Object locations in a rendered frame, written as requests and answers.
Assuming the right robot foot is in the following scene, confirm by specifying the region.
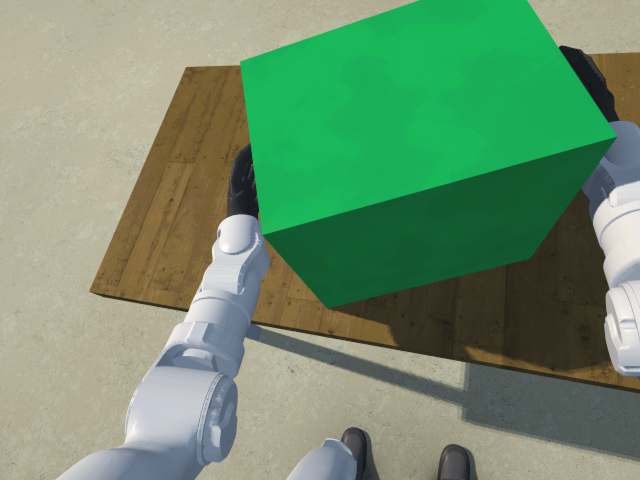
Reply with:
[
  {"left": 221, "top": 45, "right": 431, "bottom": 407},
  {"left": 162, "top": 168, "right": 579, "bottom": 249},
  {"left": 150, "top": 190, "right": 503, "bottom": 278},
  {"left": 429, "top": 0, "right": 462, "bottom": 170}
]
[{"left": 437, "top": 444, "right": 470, "bottom": 480}]

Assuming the carton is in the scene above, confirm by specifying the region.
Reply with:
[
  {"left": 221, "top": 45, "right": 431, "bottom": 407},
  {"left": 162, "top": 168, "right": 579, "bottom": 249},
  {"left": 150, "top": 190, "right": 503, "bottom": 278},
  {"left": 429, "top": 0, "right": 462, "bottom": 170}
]
[{"left": 240, "top": 0, "right": 618, "bottom": 309}]

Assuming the right robot forearm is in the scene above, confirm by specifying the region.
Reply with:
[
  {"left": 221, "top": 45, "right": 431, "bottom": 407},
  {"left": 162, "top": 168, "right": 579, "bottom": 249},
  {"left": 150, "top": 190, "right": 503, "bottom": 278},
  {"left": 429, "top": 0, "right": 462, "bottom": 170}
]
[{"left": 581, "top": 121, "right": 640, "bottom": 289}]

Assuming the left robot hand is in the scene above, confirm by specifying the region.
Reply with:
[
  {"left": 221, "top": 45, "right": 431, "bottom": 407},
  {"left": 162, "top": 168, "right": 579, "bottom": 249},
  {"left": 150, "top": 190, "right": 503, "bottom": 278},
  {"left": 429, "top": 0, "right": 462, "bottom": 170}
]
[{"left": 227, "top": 143, "right": 259, "bottom": 220}]

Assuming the right robot upper arm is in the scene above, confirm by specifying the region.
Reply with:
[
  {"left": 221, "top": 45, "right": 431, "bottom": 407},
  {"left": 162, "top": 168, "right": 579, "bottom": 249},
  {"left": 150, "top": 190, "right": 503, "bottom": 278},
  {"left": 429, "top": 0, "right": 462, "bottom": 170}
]
[{"left": 604, "top": 280, "right": 640, "bottom": 380}]

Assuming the right robot hand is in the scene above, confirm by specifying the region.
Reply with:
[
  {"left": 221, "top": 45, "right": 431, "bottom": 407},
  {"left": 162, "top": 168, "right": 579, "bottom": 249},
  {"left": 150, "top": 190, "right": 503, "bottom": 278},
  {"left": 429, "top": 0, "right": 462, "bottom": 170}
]
[{"left": 559, "top": 46, "right": 620, "bottom": 123}]

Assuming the left robot forearm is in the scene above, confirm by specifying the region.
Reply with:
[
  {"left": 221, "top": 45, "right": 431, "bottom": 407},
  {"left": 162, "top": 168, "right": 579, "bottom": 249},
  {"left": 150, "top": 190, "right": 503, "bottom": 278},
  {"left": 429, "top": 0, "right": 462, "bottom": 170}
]
[{"left": 125, "top": 214, "right": 270, "bottom": 440}]

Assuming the left robot thigh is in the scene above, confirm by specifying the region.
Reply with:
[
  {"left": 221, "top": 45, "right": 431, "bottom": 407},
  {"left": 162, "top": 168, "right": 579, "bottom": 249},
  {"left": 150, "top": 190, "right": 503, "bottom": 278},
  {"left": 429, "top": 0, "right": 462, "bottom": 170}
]
[{"left": 286, "top": 446, "right": 357, "bottom": 480}]

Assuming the left robot upper arm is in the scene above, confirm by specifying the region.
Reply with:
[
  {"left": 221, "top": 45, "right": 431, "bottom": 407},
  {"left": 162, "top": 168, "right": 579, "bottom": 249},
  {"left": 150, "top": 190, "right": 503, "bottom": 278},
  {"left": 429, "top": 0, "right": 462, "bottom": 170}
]
[{"left": 55, "top": 365, "right": 238, "bottom": 480}]

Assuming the table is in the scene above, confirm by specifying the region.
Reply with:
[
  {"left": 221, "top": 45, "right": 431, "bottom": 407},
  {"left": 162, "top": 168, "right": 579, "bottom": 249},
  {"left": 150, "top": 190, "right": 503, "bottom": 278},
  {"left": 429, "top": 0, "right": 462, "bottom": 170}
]
[{"left": 89, "top": 52, "right": 640, "bottom": 394}]

